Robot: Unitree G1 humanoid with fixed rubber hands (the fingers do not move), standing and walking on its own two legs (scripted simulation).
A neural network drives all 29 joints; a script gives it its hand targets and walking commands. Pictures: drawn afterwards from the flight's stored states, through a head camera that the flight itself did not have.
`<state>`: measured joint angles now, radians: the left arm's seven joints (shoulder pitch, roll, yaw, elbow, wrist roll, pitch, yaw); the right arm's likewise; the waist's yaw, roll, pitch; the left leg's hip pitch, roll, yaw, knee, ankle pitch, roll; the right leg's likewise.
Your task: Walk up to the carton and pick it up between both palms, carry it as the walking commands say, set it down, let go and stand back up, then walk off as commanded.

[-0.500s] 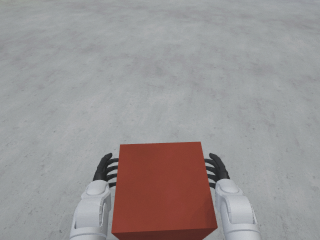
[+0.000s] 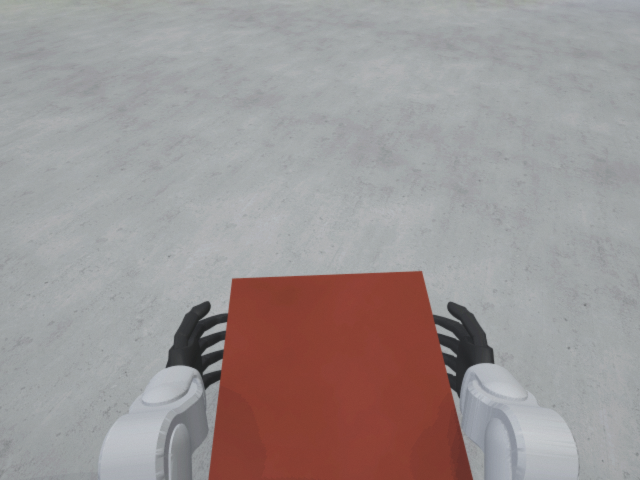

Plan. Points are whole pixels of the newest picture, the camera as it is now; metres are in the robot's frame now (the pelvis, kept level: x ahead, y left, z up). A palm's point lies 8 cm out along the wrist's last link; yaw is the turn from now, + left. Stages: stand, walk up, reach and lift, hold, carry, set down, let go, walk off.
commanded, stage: carry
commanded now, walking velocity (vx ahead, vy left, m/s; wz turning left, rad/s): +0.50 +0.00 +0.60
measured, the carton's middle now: (331, 402) +0.23 -0.01 +0.02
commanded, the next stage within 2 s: none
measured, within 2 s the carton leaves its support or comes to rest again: neither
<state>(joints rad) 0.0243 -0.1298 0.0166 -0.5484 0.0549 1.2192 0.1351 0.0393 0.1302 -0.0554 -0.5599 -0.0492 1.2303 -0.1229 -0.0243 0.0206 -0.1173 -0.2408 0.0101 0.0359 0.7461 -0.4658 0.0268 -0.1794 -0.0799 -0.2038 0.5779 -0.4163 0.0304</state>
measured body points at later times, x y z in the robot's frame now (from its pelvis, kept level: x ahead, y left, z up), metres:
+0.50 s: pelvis +0.20 +0.11 +0.03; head +0.21 +0.13 +0.47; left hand +0.41 +0.31 +0.09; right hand +0.47 +0.01 +0.11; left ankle +0.19 +0.11 -0.72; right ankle +0.29 -0.08 -0.62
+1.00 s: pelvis +0.48 +0.19 +0.02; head +0.49 +0.20 +0.47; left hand +0.60 +0.45 +0.10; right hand +0.77 +0.20 +0.10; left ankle +0.36 +0.19 -0.63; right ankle +0.53 +0.12 -0.72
